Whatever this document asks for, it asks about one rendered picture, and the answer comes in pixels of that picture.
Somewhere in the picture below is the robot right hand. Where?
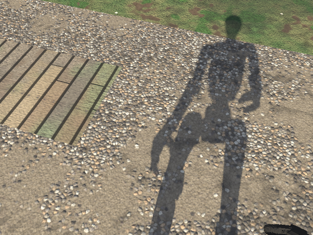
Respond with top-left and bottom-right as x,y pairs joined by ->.
263,224 -> 309,235

